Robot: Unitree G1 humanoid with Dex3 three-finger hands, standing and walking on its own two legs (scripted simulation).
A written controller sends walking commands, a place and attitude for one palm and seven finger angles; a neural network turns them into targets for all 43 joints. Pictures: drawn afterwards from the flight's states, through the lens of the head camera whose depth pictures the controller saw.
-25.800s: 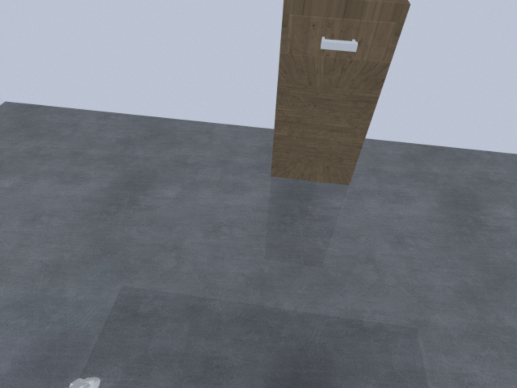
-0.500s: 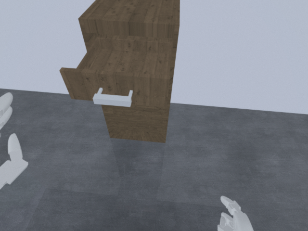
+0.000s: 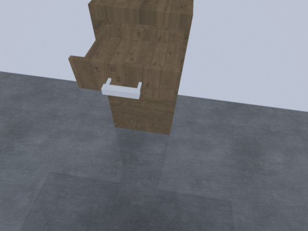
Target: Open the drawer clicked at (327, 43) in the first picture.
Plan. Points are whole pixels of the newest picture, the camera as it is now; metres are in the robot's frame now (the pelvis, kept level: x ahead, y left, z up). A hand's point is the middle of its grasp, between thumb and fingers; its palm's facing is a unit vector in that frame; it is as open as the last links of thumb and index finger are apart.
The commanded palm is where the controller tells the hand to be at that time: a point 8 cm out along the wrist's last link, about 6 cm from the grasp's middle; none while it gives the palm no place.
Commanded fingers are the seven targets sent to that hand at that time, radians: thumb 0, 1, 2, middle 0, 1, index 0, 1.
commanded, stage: let the arm hang, fingers relaxed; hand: left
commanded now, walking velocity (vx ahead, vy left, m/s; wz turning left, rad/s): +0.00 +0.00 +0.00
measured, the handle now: (122, 87) +0.57 +0.15 +0.00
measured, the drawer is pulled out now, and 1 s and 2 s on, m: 0.30 0.30 0.30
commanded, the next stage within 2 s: look to check the result in 0.66 s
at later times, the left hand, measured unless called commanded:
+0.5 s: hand out of the picture +0.01 +0.17 -0.17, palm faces +0.01 -0.98 -0.18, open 7.3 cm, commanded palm none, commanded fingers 0.00 0.90 0.90 -0.20 -0.30 -0.20 -0.30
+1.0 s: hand out of the picture +0.02 +0.17 -0.17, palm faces +0.02 -0.98 -0.17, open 7.4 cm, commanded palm none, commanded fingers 0.00 0.90 0.90 -0.20 -0.30 -0.20 -0.30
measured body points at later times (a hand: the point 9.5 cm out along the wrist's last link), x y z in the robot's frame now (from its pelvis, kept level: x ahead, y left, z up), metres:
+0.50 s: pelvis +0.01 +0.01 +0.00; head +0.01 +0.01 +0.45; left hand +0.01 +0.23 -0.16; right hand -0.03 -0.18 -0.16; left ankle +0.03 +0.11 -0.74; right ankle +0.03 -0.09 -0.74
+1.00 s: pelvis +0.02 +0.01 +0.00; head +0.04 +0.00 +0.45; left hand +0.02 +0.22 -0.16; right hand -0.01 -0.19 -0.16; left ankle +0.03 +0.11 -0.74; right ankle +0.03 -0.09 -0.74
